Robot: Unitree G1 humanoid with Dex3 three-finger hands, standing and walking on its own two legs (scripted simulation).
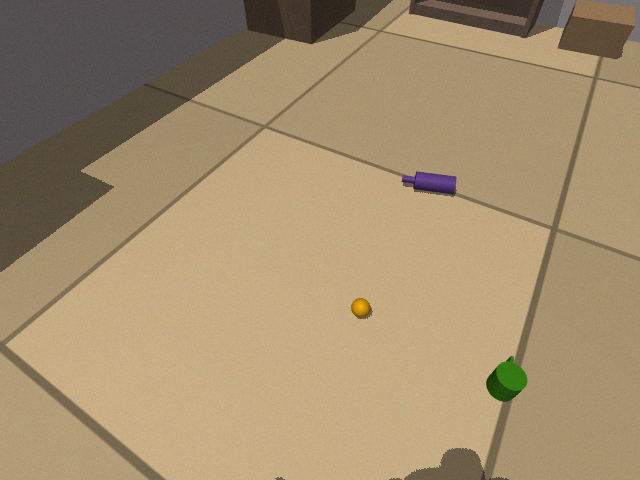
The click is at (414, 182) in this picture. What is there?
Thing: lying bottle
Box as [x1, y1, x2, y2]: [402, 172, 455, 193]
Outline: 402,181 413,182 413,188 452,193 455,186 455,176 416,172 414,177 403,175
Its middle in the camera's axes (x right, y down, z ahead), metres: +0.52 -0.25 +1.82
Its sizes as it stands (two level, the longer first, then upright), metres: 0.239 0.083 0.083
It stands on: the floor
